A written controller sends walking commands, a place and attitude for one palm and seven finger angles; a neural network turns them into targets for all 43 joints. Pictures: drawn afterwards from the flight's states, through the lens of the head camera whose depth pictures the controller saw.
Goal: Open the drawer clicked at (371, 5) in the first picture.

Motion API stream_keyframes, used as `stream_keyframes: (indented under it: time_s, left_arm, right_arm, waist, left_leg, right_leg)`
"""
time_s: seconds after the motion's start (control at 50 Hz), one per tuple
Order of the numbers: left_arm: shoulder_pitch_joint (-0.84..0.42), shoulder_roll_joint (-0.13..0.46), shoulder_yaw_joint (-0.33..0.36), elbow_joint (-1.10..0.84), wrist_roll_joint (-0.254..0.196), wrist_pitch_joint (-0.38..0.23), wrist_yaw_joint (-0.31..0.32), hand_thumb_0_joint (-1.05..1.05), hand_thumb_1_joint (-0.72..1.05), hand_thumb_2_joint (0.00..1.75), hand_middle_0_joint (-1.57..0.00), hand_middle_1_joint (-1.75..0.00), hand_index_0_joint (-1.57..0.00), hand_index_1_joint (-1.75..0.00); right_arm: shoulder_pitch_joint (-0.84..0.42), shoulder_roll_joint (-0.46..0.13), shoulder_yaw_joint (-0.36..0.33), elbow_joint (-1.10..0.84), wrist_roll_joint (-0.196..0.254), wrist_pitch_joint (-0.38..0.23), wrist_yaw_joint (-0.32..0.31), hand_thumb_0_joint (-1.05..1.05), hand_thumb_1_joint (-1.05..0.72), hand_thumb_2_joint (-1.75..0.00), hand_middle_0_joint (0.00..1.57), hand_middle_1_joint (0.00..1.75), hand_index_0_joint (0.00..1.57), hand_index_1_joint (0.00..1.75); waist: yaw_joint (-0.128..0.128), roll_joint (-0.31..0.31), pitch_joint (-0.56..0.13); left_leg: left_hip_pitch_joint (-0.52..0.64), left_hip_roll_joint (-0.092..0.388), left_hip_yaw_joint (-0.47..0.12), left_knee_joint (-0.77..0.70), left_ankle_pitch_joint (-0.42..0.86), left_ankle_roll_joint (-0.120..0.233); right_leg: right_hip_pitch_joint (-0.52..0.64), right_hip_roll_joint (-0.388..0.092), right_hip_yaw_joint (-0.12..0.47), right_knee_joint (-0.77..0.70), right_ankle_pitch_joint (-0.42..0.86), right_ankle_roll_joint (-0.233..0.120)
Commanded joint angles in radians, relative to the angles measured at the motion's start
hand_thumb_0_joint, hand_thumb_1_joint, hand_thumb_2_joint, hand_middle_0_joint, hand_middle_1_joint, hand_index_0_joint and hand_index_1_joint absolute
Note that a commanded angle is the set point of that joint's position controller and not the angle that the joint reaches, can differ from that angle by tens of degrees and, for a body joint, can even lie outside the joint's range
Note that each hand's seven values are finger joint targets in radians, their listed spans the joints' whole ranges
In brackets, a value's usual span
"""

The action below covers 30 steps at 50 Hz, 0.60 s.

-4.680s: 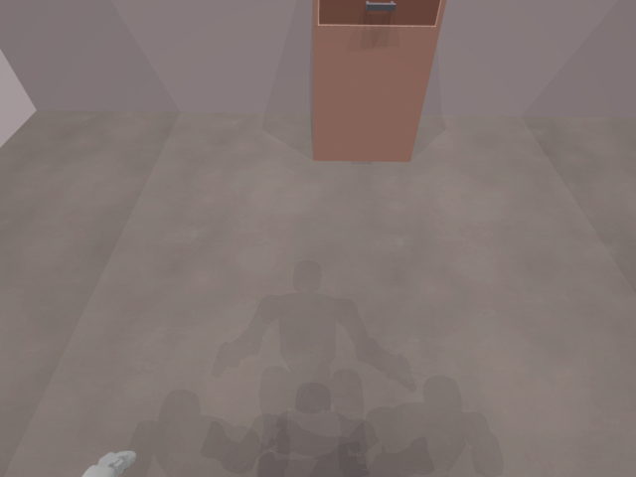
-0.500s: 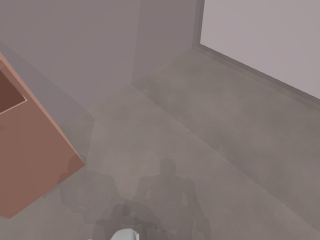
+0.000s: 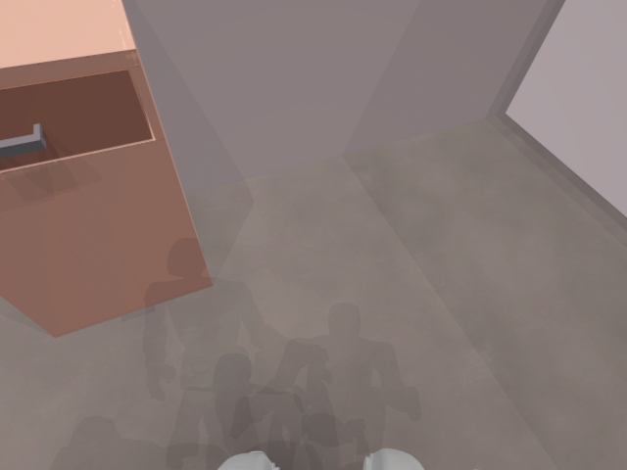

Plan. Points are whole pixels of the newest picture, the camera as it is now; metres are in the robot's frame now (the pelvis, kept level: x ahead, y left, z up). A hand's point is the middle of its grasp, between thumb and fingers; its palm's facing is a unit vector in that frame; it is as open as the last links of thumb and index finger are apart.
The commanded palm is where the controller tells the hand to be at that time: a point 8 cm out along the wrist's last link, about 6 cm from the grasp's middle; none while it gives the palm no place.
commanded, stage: turn to face it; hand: left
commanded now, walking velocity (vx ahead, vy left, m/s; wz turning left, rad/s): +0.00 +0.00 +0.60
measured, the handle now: (8, 141) +0.60 +0.59 -0.01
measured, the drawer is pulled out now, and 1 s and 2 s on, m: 0.00 0.00 0.00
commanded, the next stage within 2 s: take the last steps up to it in 0.60 s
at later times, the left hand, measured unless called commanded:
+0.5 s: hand out of the picture +0.03 +0.14 -0.13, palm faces +0.28 -0.91 -0.30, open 7.4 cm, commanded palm none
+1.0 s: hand out of the picture -0.12 +0.16 -0.16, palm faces +0.47 -0.85 -0.22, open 7.4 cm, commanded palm none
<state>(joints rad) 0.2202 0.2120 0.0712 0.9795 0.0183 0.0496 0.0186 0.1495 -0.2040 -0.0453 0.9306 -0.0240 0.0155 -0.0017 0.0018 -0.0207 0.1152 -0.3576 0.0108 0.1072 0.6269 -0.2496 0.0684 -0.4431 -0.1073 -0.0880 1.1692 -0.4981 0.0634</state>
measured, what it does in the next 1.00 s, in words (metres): steps on the spot, turning left: right foot, then left foot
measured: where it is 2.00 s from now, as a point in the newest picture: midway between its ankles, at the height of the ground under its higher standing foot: outside the picture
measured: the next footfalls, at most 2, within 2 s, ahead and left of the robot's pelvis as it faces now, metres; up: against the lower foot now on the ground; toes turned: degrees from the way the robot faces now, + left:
right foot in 0.34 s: +0.06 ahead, -0.17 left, +0.00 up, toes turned +10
left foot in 0.78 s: -0.07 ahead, +0.06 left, +0.00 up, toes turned +28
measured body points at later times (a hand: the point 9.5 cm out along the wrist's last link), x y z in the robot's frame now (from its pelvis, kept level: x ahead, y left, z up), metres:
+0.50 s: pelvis -0.01 -0.08 +0.01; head +0.02 -0.11 +0.46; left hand +0.01 +0.18 -0.10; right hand +0.12 -0.32 -0.15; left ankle -0.03 +0.06 -0.64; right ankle +0.02 -0.18 -0.72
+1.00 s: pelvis -0.04 -0.03 +0.02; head -0.04 -0.02 +0.47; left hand -0.14 +0.21 -0.14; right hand +0.13 -0.22 -0.12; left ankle -0.10 +0.04 -0.72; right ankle +0.03 -0.16 -0.65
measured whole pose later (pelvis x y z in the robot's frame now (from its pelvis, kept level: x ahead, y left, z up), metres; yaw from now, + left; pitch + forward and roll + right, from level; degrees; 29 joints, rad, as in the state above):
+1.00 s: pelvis -0.04 -0.03 +0.02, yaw +26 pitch -2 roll -1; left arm 0.28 0.24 0.06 1.04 0.03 0.04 -0.01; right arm 0.23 -0.18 -0.02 0.98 -0.02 -0.02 -0.02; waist 0.02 -0.02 0.03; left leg -0.11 -0.02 0.04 0.40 -0.27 0.05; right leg -0.48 -0.10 -0.07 1.06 -0.36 0.05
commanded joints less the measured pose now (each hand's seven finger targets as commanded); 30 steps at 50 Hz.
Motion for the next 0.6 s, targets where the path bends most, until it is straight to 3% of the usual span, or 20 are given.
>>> stream_keyframes:
  time_s: [0.0, 0.08, 0.14, 0.18, 0.24, 0.28, 0.3, 0.32, 0.34, 0.36, 0.38, 0.4, 0.42, 0.44, 0.5, 0.58]
  left_arm:
    - [0.018, 0.085, 0.026, -0.092, 0.0, -0.018, -0.004, 0.0, 0.9, 0.9, -0.2, -0.3, -0.2, -0.3]
    - [-0.025, 0.088, 0.029, -0.123, 0.001, -0.012, 0.0, 0.0, 0.9, 0.9, -0.2, -0.3, -0.2, -0.3]
    - [-0.069, 0.09, 0.025, -0.155, -0.002, -0.017, 0.003, 0.0, 0.9, 0.9, -0.2, -0.3, -0.2, -0.3]
    - [-0.094, 0.087, 0.02, -0.172, -0.004, -0.021, 0.004, 0.0, 0.9, 0.9, -0.2, -0.3, -0.2, -0.3]
    - [-0.046, 0.089, 0.016, -0.172, -0.013, -0.027, 0.008, 0.0, 0.9, 0.9, -0.2, -0.3, -0.2, -0.3]
    - [0.059, 0.114, 0.023, -0.149, -0.015, -0.034, 0.012, 0.0, 0.9, 0.9, -0.2, -0.3, -0.2, -0.3]
    - [0.09, 0.183, 0.036, -0.147, -0.001, -0.043, 0.018, 0.0, 0.9, 0.9, -0.2, -0.3, -0.2, -0.3]
    - [0.068, 0.279, 0.049, -0.164, 0.015, -0.047, 0.022, 0.0, 0.9, 0.9, -0.2, -0.3, -0.2, -0.3]
    - [0.019, 0.266, 0.036, -0.185, 0.005, -0.042, 0.025, 0.0, 0.9, 0.9, -0.2, -0.3, -0.2, -0.3]
    - [-0.067, 0.208, 0.027, -0.202, 0.005, -0.049, 0.026, 0.0, 0.9, 0.9, -0.2, -0.3, -0.2, -0.3]
    - [-0.112, 0.189, 0.021, -0.208, 0.001, -0.049, 0.023, 0.0, 0.9, 0.9, -0.2, -0.3, -0.2, -0.3]
    - [-0.137, 0.167, 0.013, -0.212, 0.0, -0.049, 0.023, 0.0, 0.9, 0.9, -0.2, -0.3, -0.2, -0.3]
    - [-0.128, 0.146, 0.005, -0.206, 0.0, -0.056, 0.02, 0.0, 0.9, 0.9, -0.2, -0.3, -0.2, -0.3]
    - [-0.093, 0.14, 0.003, -0.195, 0.0, -0.06, 0.019, 0.0, 0.9, 0.9, -0.2, -0.3, -0.2, -0.3]
    - [0.019, 0.151, 0.006, -0.152, 0.002, -0.063, 0.02, 0.0, 0.9, 0.9, -0.2, -0.3, -0.2, -0.3]
    - [0.098, 0.184, 0.012, -0.11, 0.011, -0.06, 0.018, 0.0, 0.9, 0.9, -0.2, -0.3, -0.2, -0.3]
  right_arm:
    - [0.005, -0.193, -0.048, -0.073, 0.004, -0.012, -0.009, 0.0, -0.9, -0.9, 0.2, 0.3, 0.2, 0.3]
    - [0.043, -0.204, -0.063, -0.066, 0.003, -0.004, -0.002, 0.0, -0.9, -0.9, 0.2, 0.3, 0.2, 0.3]
    - [0.068, -0.217, -0.074, -0.067, -0.001, 0.002, 0.0, 0.0, -0.9, -0.9, 0.2, 0.3, 0.2, 0.3]
    - [0.089, -0.221, -0.08, -0.064, -0.002, 0.005, 0.001, 0.0, -0.9, -0.9, 0.2, 0.3, 0.2, 0.3]
    - [0.062, -0.225, -0.086, -0.079, -0.002, 0.012, 0.004, 0.0, -0.9, -0.9, 0.2, 0.3, 0.2, 0.3]
    - [0.013, -0.209, -0.086, -0.1, 0.005, 0.019, 0.008, 0.0, -0.9, -0.9, 0.2, 0.3, 0.2, 0.3]
    - [0.011, -0.156, -0.081, -0.114, 0.014, 0.023, 0.014, 0.0, -0.9, -0.9, 0.2, 0.3, 0.2, 0.3]
    - [0.012, -0.084, -0.068, -0.144, 0.015, 0.02, 0.013, 0.0, -0.9, -0.9, 0.2, 0.3, 0.2, 0.3]
    - [-0.008, -0.147, -0.078, -0.14, 0.0, 0.024, 0.012, 0.0, -0.9, -0.9, 0.2, 0.3, 0.2, 0.3]
    - [0.029, -0.15, -0.08, -0.119, -0.002, 0.035, 0.019, 0.0, -0.9, -0.9, 0.2, 0.3, 0.2, 0.3]
    - [0.045, -0.136, -0.082, -0.091, -0.005, 0.047, 0.022, 0.0, -0.9, -0.9, 0.2, 0.3, 0.2, 0.3]
    - [0.075, -0.135, -0.079, -0.076, -0.004, 0.049, 0.026, 0.0, -0.9, -0.9, 0.2, 0.3, 0.2, 0.3]
    - [0.09, -0.127, -0.073, -0.063, -0.004, 0.049, 0.028, 0.0, -0.9, -0.9, 0.2, 0.3, 0.2, 0.3]
    - [0.088, -0.122, -0.069, -0.061, -0.002, 0.047, 0.028, 0.0, -0.9, -0.9, 0.2, 0.3, 0.2, 0.3]
    - [0.033, -0.112, -0.059, -0.063, 0.004, 0.046, 0.025, 0.0, -0.9, -0.9, 0.2, 0.3, 0.2, 0.3]
    - [-0.045, -0.097, -0.042, -0.072, 0.008, 0.044, 0.02, 0.0, -0.9, -0.9, 0.2, 0.3, 0.2, 0.3]
  waist:
    - [0.001, 0.123, -0.157]
    - [-0.02, 0.149, -0.151]
    - [-0.037, 0.166, -0.173]
    - [-0.05, 0.18, -0.185]
    - [-0.027, 0.208, -0.206]
    - [0.028, 0.167, -0.215]
    - [0.046, -0.005, -0.217]
    - [0.048, -0.315, -0.154]
    - [0.037, -0.207, -0.124]
    - [-0.016, -0.16, -0.095]
    - [-0.036, -0.179, -0.062]
    - [-0.058, -0.16, -0.056]
    - [-0.056, -0.159, -0.047]
    - [-0.043, -0.159, -0.059]
    - [0.005, -0.152, -0.095]
    - [0.043, -0.158, -0.102]
  left_leg:
    - [0.077, 0.219, -0.309, -0.337, 0.14, 0.088]
    - [0.105, 0.203, -0.365, -0.359, 0.033, 0.092]
    - [0.157, 0.211, -0.426, -0.334, 0.069, 0.109]
    - [0.183, 0.202, -0.454, -0.304, 0.157, 0.111]
    - [0.133, 0.181, -0.475, -0.262, 0.25, 0.097]
    - [-0.005, 0.123, -0.436, -0.205, 0.137, 0.035]
    - [-0.162, 0.033, -0.349, -0.047, -0.01, -0.033]
    - [-0.347, -0.106, -0.148, 0.228, -0.279, -0.117]
    - [-0.276, -0.045, -0.196, 0.417, -0.305, -0.101]
    - [-0.248, -0.023, -0.216, 0.511, -0.214, -0.096]
    - [-0.231, -0.013, -0.19, 0.577, -0.173, -0.106]
    - [-0.227, -0.002, -0.172, 0.606, -0.132, -0.114]
    - [-0.234, 0.003, -0.149, 0.619, -0.093, -0.125]
    - [-0.239, 0.002, -0.138, 0.609, -0.083, -0.133]
    - [-0.237, 0.012, -0.112, 0.512, -0.113, -0.149]
    - [-0.159, 0.017, -0.076, 0.34, -0.192, -0.148]
  right_leg:
    - [-0.03, -0.006, 0.063, -0.049, 0.103, 0.02]
    - [-0.048, 0.014, 0.067, -0.149, 0.118, 0.032]
    - [-0.044, 0.031, 0.076, -0.247, 0.071, 0.033]
    - [-0.017, 0.053, 0.073, -0.323, 0.045, 0.028]
    - [0.116, 0.089, 0.066, -0.49, 0.064, 0.013]
    - [0.32, 0.081, 0.054, -0.737, 0.224, -0.004]
    - [0.449, -0.068, 0.195, -0.897, 0.176, -0.05]
    - [0.435, -0.355, 0.49, -0.969, 0.18, -0.162]
    - [0.237, -0.399, 0.45, -0.961, 0.222, -0.202]
    - [0.16, -0.32, 0.339, -0.965, 0.182, -0.191]
    - [0.12, -0.261, 0.293, -0.954, 0.188, -0.163]
    - [0.129, -0.221, 0.227, -0.921, 0.273, -0.149]
    - [0.167, -0.193, 0.149, -0.892, 0.37, -0.144]
    - [0.213, -0.182, 0.12, -0.871, 0.445, -0.146]
    - [0.336, -0.2, 0.103, -0.836, 0.584, -0.163]
    - [0.356, -0.232, 0.111, -0.814, 0.671, -0.196]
